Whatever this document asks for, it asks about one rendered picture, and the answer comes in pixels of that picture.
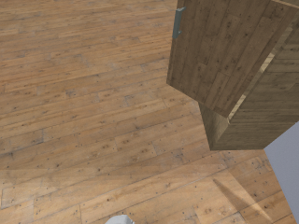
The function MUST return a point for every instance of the left robot thigh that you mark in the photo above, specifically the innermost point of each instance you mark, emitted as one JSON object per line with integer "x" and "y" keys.
{"x": 121, "y": 219}

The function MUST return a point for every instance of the cupboard door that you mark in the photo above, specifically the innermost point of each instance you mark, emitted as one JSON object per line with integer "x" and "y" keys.
{"x": 222, "y": 46}

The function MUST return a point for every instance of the handle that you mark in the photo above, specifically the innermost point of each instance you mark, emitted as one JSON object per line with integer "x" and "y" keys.
{"x": 176, "y": 31}

